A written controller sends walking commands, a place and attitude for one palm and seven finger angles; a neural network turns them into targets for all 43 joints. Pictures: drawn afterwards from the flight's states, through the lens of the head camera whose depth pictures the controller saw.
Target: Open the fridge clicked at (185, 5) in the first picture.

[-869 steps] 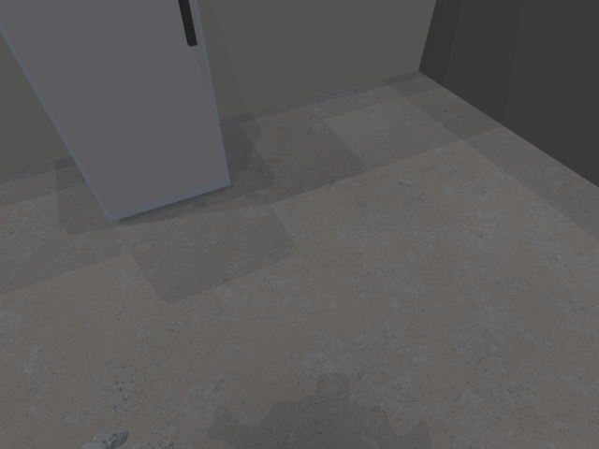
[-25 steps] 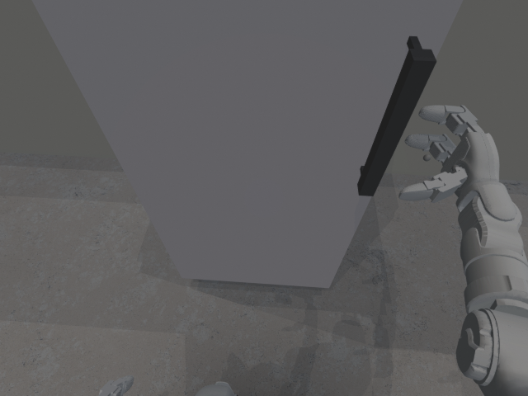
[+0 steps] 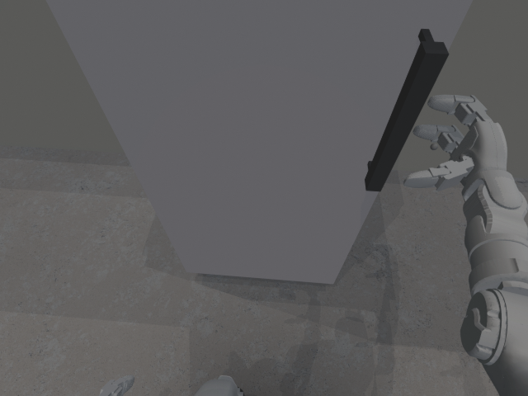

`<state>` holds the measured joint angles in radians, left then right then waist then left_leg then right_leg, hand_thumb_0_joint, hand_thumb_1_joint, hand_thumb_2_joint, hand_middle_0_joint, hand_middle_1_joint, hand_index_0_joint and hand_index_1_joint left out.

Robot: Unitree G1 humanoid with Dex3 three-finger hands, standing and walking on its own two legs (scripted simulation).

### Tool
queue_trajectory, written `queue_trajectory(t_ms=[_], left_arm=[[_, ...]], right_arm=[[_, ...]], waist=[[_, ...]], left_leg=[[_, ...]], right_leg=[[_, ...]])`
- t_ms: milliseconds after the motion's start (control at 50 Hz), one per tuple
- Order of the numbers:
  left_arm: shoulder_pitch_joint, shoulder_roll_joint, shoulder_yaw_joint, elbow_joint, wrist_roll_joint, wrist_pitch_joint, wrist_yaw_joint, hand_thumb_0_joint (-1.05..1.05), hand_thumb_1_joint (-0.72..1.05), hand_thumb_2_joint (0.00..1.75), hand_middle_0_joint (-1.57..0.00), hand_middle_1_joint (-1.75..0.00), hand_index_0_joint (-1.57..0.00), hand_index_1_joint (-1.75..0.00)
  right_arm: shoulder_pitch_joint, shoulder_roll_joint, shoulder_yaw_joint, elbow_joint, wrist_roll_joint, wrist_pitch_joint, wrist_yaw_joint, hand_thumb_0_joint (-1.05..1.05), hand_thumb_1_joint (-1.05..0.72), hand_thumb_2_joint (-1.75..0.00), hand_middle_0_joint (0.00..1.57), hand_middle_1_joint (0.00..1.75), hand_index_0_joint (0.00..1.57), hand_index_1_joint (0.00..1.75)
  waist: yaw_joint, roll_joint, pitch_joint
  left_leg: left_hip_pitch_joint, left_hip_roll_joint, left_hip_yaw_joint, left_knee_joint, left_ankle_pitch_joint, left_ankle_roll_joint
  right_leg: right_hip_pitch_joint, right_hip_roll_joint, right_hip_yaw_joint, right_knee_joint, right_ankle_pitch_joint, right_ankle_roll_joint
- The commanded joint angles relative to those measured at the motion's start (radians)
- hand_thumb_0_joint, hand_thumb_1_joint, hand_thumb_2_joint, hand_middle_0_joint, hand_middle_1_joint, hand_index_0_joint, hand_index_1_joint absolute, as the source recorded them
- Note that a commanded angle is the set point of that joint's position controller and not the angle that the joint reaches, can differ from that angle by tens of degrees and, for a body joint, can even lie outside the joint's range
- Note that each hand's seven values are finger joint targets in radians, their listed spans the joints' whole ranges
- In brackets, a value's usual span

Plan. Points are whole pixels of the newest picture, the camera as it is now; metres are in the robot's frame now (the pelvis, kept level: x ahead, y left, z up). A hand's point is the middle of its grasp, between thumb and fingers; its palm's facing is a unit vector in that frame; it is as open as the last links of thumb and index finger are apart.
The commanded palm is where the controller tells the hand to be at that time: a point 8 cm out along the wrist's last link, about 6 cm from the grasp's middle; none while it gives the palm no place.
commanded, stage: feel for the door with the fingertips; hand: right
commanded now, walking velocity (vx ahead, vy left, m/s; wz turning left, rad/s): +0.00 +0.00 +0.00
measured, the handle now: (394, 122) +0.52 -0.12 +0.13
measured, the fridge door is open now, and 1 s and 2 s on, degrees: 0 0 0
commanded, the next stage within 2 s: slide the fingers in behind the handle in 0.18 s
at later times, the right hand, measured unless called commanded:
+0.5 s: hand (429, 138) +0.49 -0.17 +0.13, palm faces -0.05 +1.00 +0.00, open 14.0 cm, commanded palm +0.46 -0.21 +0.13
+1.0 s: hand (421, 146) +0.47 -0.16 +0.13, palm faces -0.06 +1.00 +0.01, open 14.0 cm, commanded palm +0.45 -0.21 +0.13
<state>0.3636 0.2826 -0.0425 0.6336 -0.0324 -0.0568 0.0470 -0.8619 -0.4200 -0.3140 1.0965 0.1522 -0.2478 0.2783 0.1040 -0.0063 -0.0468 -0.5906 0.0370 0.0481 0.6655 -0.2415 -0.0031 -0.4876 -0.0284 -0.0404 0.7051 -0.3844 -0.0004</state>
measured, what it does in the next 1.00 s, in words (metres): stands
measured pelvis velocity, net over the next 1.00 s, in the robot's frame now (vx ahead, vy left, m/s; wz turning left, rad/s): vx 0.01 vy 0.00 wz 0.00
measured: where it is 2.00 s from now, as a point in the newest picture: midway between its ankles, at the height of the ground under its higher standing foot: outside the picture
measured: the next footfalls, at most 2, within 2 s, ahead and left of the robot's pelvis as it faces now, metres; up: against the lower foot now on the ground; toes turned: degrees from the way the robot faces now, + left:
none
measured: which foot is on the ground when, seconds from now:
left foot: down 0.00-1.00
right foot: down 0.00-1.00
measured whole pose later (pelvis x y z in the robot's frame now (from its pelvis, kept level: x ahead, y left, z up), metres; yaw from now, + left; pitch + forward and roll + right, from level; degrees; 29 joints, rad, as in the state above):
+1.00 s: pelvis +0.01 +0.00 +0.00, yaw +0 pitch +10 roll +0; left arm 0.34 0.27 -0.03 0.62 -0.02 -0.04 0.02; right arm -0.80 -0.33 -0.27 0.98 0.15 -0.24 0.22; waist 0.08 -0.01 -0.07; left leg -0.57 0.04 0.05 0.67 -0.26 -0.01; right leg -0.47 -0.03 -0.04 0.70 -0.40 0.00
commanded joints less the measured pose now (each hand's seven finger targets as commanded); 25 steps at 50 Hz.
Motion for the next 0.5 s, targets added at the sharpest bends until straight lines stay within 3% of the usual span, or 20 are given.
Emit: queue_trajectory(t_ms=[0, 80, 160, 180, 280, 340, 380, 420, 440, 480], left_arm=[[0.099, 0.155, 0.060, -0.079, -0.002, -0.031, 0.011, 0.00, 0.90, 0.90, -0.20, -0.30, -0.20, -0.30], [0.116, 0.156, 0.064, -0.070, 0.002, -0.034, 0.008, 0.00, 0.90, 0.90, -0.20, -0.30, -0.20, -0.30], [0.134, 0.158, 0.067, -0.066, 0.006, -0.027, 0.001, 0.00, 0.90, 0.90, -0.20, -0.30, -0.20, -0.30], [0.137, 0.156, 0.067, -0.064, 0.007, -0.027, -0.001, 0.00, 0.90, 0.90, -0.20, -0.30, -0.20, -0.30], [0.152, 0.158, 0.069, -0.052, 0.009, -0.020, -0.005, 0.00, 0.90, 0.90, -0.20, -0.30, -0.20, -0.30], [0.155, 0.154, 0.073, -0.058, 0.012, -0.023, -0.011, 0.00, 0.90, 0.90, -0.20, -0.30, -0.20, -0.30], [0.149, 0.153, 0.072, -0.062, 0.010, -0.020, -0.013, 0.00, 0.90, 0.90, -0.20, -0.30, -0.20, -0.30], [0.150, 0.155, 0.072, -0.061, 0.011, -0.018, -0.013, 0.00, 0.90, 0.90, -0.20, -0.30, -0.20, -0.30], [0.144, 0.152, 0.074, -0.065, 0.013, -0.017, -0.015, 0.00, 0.90, 0.90, -0.20, -0.30, -0.20, -0.30], [0.141, 0.149, 0.072, -0.069, 0.012, -0.015, -0.017, 0.00, 0.90, 0.90, -0.20, -0.30, -0.20, -0.30]], right_arm=[[-0.529, -0.238, -0.025, -0.198, 0.010, -0.078, 0.017, 0.00, 0.50, -0.30, 0.30, 1.20, 0.30, 1.20], [-0.569, -0.232, -0.021, -0.219, 0.009, -0.093, 0.018, 0.00, 0.50, -0.30, 0.30, 1.20, 0.30, 1.20], [-0.543, -0.233, -0.031, -0.195, 0.002, -0.085, 0.002, 0.00, 0.50, -0.30, 0.30, 1.20, 0.30, 1.20], [-0.571, -0.214, -0.011, -0.213, 0.001, -0.086, -0.002, 0.00, 0.50, -0.30, 0.30, 1.20, 0.30, 1.20], [-0.594, -0.206, -0.003, -0.194, -0.008, -0.082, -0.013, 0.00, 0.50, -0.30, 0.30, 1.20, 0.30, 1.20], [-0.551, -0.170, 0.005, -0.217, 0.004, -0.089, -0.012, 0.00, 0.50, -0.30, 0.30, 1.20, 0.30, 1.20], [-0.531, -0.148, 0.021, -0.212, 0.009, -0.085, -0.009, 0.00, 0.50, -0.30, 0.30, 1.20, 0.30, 1.20], [-0.550, -0.175, 0.005, -0.237, 0.008, -0.090, -0.010, 0.00, 0.50, -0.30, 0.30, 1.20, 0.30, 1.20], [-0.531, -0.168, 0.004, -0.239, 0.005, -0.090, -0.012, 0.00, 0.50, -0.30, 0.30, 1.20, 0.30, 1.20], [-0.508, -0.158, 0.013, -0.256, 0.001, -0.091, -0.014, 0.00, 0.50, -0.30, 0.30, 1.20, 0.30, 1.20]], waist=[[0.031, 0.010, -0.357], [0.029, -0.068, -0.417], [0.023, -0.044, -0.426], [0.036, -0.043, -0.420], [0.046, -0.057, -0.393], [0.031, -0.066, -0.437], [0.033, -0.038, -0.410], [0.031, -0.040, -0.403], [0.024, -0.068, -0.417], [0.018, -0.051, -0.414]], left_leg=[[0.298, -0.036, -0.036, -0.040, 0.213, 0.020], [0.256, -0.041, -0.027, -0.027, 0.222, 0.025], [0.259, -0.045, -0.019, -0.019, 0.250, 0.023], [0.254, -0.046, -0.018, -0.022, 0.253, 0.021], [0.223, -0.049, -0.013, -0.028, 0.234, 0.024], [0.230, -0.052, -0.008, -0.022, 0.268, 0.026], [0.229, -0.053, -0.004, -0.024, 0.267, 0.026], [0.240, -0.052, -0.005, -0.021, 0.275, 0.026], [0.237, -0.051, -0.007, -0.020, 0.275, 0.027], [0.244, -0.051, -0.003, -0.017, 0.284, 0.029]], right_leg=[[-0.012, 0.035, 0.024, -0.091, 0.192, -0.026], [0.045, 0.032, 0.036, -0.080, 0.230, -0.018], [0.037, 0.028, 0.040, -0.077, 0.270, -0.016], [0.040, 0.028, 0.040, -0.079, 0.273, -0.017], [0.048, 0.025, 0.045, -0.080, 0.265, -0.015], [0.091, 0.022, 0.045, -0.073, 0.324, -0.011], [0.079, 0.020, 0.044, -0.079, 0.321, -0.012], [0.069, 0.020, 0.043, -0.080, 0.323, -0.013], [0.083, 0.022, 0.040, -0.077, 0.325, -0.012], [0.086, 0.020, 0.044, -0.080, 0.345, -0.011]])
